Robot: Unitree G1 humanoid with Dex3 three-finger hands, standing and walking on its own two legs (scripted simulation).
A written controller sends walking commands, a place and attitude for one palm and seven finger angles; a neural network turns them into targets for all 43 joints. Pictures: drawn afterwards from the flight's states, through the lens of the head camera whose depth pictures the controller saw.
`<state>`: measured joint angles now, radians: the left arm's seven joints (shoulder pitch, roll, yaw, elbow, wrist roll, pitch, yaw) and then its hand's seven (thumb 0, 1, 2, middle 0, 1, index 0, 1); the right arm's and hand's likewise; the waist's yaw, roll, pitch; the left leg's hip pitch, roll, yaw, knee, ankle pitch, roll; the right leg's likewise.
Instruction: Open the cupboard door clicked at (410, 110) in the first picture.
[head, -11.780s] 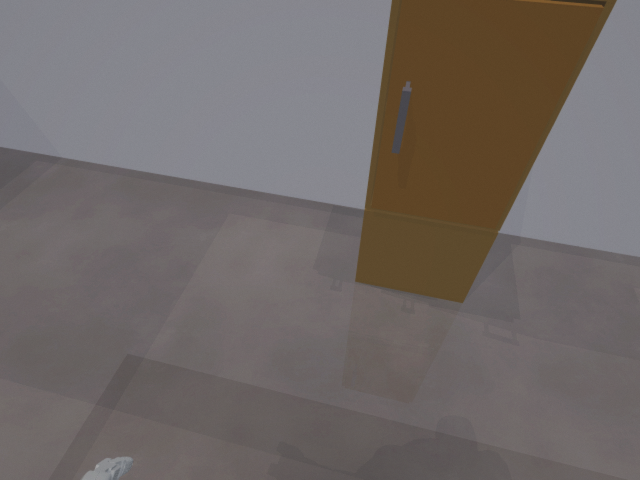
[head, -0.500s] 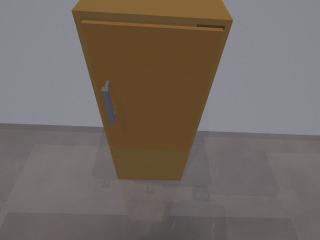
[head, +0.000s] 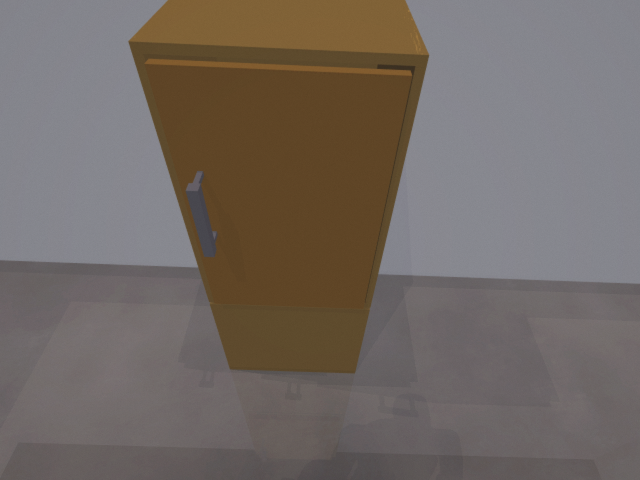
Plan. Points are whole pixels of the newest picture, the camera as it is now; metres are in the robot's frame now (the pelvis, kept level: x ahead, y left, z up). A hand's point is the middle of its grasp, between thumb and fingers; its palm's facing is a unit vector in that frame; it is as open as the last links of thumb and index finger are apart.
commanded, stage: come to a stop and stand still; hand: left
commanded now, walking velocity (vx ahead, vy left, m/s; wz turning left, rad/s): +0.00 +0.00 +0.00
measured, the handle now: (204, 215) +0.55 +0.25 -0.02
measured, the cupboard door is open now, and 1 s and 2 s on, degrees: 0 0 0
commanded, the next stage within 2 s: look again from close up in 0.18 s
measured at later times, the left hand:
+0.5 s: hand out of the picture -0.01 +0.18 -0.17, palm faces +0.04 -0.97 -0.22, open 7.4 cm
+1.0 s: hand (172, 469) +0.16 +0.20 -0.09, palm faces +0.27 -0.94 -0.20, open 7.3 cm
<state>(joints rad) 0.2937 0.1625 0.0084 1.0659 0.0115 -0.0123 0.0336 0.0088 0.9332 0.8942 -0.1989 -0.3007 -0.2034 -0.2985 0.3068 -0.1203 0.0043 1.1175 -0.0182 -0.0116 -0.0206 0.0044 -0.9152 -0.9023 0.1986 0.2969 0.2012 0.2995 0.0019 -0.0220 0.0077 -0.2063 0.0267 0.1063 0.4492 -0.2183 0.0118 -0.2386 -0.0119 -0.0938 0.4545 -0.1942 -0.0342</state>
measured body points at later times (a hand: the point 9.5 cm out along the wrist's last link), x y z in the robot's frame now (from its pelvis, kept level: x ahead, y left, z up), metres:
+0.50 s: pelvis +0.01 +0.01 +0.00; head -0.01 -0.01 +0.44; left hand -0.01 +0.23 -0.15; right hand -0.01 -0.19 -0.18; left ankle +0.02 +0.11 -0.74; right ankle +0.03 -0.10 -0.74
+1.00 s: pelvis +0.03 +0.00 -0.01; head +0.04 -0.02 +0.44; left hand +0.14 +0.25 -0.07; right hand +0.08 -0.25 -0.15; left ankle +0.02 +0.11 -0.74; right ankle +0.03 -0.10 -0.74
